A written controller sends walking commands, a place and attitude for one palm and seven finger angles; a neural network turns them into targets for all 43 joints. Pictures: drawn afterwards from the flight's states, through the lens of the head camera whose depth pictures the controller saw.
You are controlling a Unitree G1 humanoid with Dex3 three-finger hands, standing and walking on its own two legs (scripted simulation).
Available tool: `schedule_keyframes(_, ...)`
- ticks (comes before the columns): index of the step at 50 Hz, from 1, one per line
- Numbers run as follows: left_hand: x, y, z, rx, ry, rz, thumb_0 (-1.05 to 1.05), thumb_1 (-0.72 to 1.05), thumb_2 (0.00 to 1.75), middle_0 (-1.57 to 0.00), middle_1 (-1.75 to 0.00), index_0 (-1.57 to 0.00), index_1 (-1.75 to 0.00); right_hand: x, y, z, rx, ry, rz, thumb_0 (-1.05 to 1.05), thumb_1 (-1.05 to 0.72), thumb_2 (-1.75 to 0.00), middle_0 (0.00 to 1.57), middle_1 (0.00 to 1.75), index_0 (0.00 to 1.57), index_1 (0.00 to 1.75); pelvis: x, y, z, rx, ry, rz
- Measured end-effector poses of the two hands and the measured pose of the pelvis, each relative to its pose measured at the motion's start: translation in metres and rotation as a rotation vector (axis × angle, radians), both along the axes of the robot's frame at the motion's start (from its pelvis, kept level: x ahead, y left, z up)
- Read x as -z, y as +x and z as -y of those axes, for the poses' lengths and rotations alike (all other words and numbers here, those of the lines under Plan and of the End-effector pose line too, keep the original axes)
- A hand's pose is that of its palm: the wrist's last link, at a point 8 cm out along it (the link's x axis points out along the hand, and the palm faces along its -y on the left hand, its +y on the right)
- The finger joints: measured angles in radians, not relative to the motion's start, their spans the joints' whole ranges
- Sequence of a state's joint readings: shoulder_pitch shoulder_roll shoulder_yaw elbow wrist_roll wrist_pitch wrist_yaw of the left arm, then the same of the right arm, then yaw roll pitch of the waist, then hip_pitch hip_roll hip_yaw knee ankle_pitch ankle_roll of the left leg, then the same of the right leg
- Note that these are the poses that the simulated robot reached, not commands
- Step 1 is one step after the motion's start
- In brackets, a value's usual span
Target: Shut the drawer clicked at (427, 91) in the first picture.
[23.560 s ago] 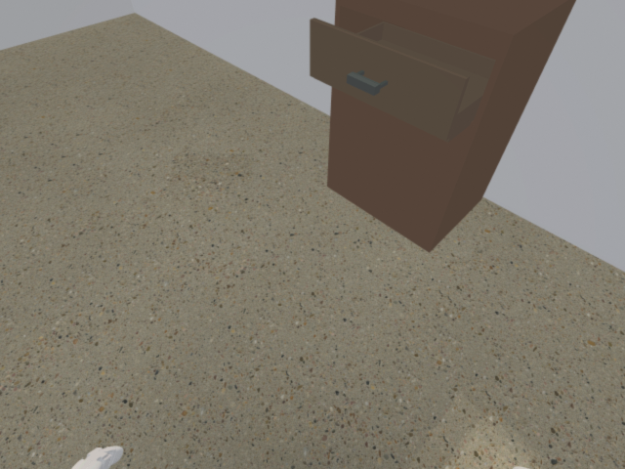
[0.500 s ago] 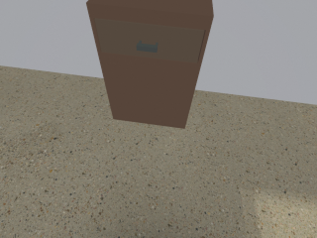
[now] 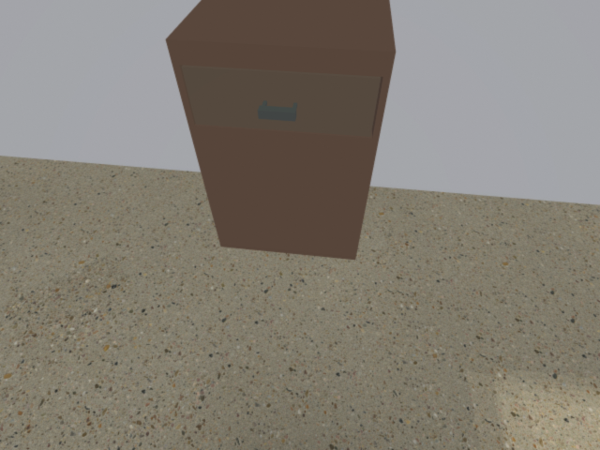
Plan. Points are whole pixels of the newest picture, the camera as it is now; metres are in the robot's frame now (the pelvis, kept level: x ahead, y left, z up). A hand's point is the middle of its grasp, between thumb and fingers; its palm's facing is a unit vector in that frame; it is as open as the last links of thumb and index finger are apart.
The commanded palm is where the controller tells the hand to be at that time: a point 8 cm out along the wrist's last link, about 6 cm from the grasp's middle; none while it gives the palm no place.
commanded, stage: let the arm hang, fingers relaxed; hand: left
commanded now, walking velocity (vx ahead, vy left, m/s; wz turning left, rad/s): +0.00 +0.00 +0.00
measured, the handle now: (278, 109) +0.96 +0.11 -0.07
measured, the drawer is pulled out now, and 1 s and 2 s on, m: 0.00 0.00 0.00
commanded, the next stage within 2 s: look to check the result in 0.22 s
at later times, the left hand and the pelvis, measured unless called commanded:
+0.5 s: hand out of the picture +0.04 +0.19 -0.17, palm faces +0.03 -0.96 -0.26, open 7.4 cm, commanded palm none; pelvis +0.01 -0.01 +0.00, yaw +0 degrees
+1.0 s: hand out of the picture +0.11 +0.21 -0.15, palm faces +0.01 -0.94 -0.34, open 7.4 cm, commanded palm none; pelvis +0.03 -0.03 +0.01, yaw +0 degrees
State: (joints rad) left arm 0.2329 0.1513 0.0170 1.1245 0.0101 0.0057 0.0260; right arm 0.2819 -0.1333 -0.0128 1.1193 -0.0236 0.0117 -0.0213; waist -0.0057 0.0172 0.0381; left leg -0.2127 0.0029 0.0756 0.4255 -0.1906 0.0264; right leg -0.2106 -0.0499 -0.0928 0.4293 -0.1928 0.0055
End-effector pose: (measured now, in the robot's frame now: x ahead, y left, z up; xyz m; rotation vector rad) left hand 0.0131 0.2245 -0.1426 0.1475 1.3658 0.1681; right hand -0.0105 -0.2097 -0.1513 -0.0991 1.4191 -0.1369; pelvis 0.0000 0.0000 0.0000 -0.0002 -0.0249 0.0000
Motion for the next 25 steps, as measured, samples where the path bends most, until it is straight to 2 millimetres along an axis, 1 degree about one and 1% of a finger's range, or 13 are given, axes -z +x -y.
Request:
schedule_keyframes(3, 0.0, 0.007, 0.001, 0.004, 0.002, 0.013, 0.01, 0.92, 0.9, -0.21, -0.31, -0.21, -0.32, -0.001, 0.004, 0.004, 0.004, -0.008, 0.01, 0.01, -0.92, -0.9, 0.2, 0.3, 0.2, 0.3, 0.0, 0.002, 0.001, 0.002, 0.001, 0.002)
schedule_keyframes(6, -0.001, 0.011, 0.0, 0.007, 0.005, 0.014, 0.01, 0.93, 0.9, -0.2, -0.31, -0.2, -0.31, -0.002, 0.007, 0.007, 0.007, -0.015, 0.016, 0.01, -0.91, -0.9, 0.2, 0.3, 0.2, 0.3, -0.001, 0.004, 0.002, 0.004, 0.001, 0.002)
schedule_keyframes(17, -0.006, 0.011, -0.009, 0.002, 0.036, -0.012, 0.01, 0.91, 0.9, -0.2, -0.3, -0.2, -0.3, -0.004, 0.018, 0.024, -0.007, -0.035, 0.01, 0.01, -0.91, -0.9, 0.2, 0.3, 0.2, 0.3, -0.002, 0.01, 0.007, 0.001, 0.001, 0.002)
schedule_keyframes(25, -0.011, 0.019, -0.016, 0.005, 0.064, -0.008, 0.01, 0.91, 0.9, -0.2, -0.3, -0.2, -0.3, -0.007, 0.036, 0.042, -0.028, -0.062, 0.03, 0.01, -0.91, -0.9, 0.2, 0.3, 0.2, 0.3, -0.004, 0.014, 0.012, -0.001, 0.001, 0.003)
